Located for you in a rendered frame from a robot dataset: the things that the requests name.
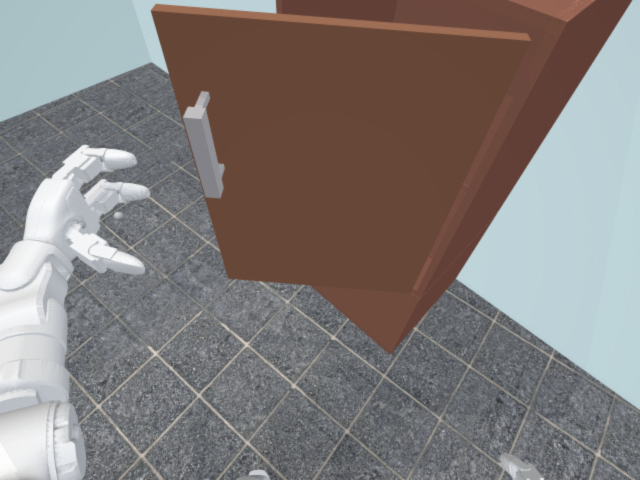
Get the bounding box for robot left hand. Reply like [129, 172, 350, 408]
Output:
[23, 145, 150, 275]

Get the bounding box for robot left forearm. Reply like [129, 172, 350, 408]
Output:
[0, 240, 74, 413]

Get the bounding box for robot right hand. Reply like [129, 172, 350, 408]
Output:
[500, 453, 544, 480]

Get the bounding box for robot left shin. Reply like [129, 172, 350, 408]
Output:
[249, 470, 270, 479]

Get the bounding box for left robot upper arm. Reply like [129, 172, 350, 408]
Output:
[0, 400, 86, 480]

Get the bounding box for cupboard door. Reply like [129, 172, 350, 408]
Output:
[151, 4, 531, 294]

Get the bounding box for handle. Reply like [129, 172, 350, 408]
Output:
[183, 91, 225, 198]

